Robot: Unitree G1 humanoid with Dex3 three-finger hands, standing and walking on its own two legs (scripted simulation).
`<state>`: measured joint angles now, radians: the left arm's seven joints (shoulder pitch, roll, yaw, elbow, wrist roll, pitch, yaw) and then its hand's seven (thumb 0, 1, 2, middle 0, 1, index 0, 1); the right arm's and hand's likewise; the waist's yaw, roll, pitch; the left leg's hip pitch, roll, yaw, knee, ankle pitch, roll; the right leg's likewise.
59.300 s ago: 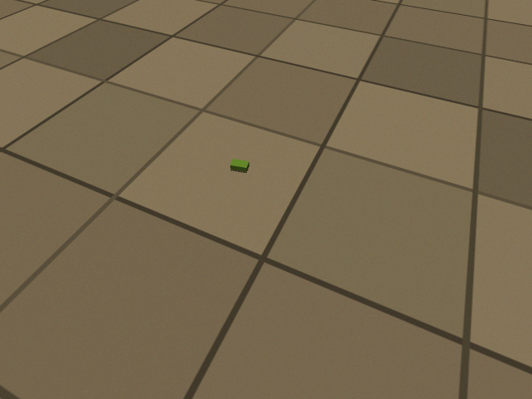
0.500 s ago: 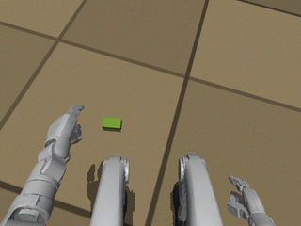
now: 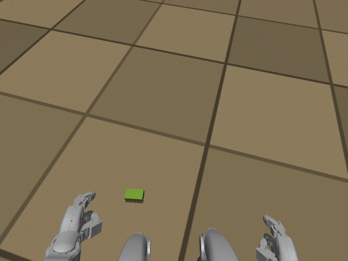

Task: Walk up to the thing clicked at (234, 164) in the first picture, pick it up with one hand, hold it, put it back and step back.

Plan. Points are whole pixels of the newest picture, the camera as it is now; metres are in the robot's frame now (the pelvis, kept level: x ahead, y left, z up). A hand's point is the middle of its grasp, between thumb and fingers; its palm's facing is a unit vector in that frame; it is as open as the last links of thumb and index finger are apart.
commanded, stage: home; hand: left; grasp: from above
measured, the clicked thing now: (134, 194) +0.48 +0.19 -0.65
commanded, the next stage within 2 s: none
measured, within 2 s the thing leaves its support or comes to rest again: neither
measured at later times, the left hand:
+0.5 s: hand (79, 233) +0.19 +0.19 +0.00, palm faces +0.07 -0.98 -0.19, open 7.4 cm
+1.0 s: hand (81, 233) +0.19 +0.19 +0.01, palm faces +0.06 -0.98 -0.20, open 7.4 cm
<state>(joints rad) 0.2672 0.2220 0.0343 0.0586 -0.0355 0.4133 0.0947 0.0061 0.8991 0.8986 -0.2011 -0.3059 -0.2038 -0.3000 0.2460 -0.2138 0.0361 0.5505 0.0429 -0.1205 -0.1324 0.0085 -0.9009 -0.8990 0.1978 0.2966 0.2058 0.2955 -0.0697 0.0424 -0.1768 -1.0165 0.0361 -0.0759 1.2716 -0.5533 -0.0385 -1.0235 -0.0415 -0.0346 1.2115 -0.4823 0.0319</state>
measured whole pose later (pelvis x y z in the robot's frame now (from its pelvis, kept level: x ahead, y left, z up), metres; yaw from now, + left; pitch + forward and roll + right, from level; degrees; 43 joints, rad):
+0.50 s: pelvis +0.03 +0.01 +0.05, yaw +1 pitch +10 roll -3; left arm 0.49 0.22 0.03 -0.13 -0.05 0.47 0.02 0.01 0.90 0.90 -0.20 -0.30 -0.20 -0.30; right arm 0.26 -0.22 0.03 0.52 0.00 -0.25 -0.18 0.01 -0.90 -0.90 0.20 0.30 0.21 0.30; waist -0.02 0.04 -0.16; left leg -0.68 0.03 -0.07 1.01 -0.50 -0.02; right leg -0.68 -0.05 -0.04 0.94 -0.43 0.05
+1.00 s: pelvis +0.03 +0.01 +0.05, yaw +0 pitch +9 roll -2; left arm 0.49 0.22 0.03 -0.13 -0.05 0.47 0.02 0.01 0.90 0.90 -0.20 -0.30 -0.20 -0.30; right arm 0.30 -0.22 0.03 0.56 0.00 -0.25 -0.18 0.01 -0.90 -0.90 0.20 0.30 0.21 0.30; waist -0.03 0.04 -0.15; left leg -0.68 0.04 -0.06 1.01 -0.50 -0.03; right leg -0.68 -0.04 -0.04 0.94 -0.42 0.04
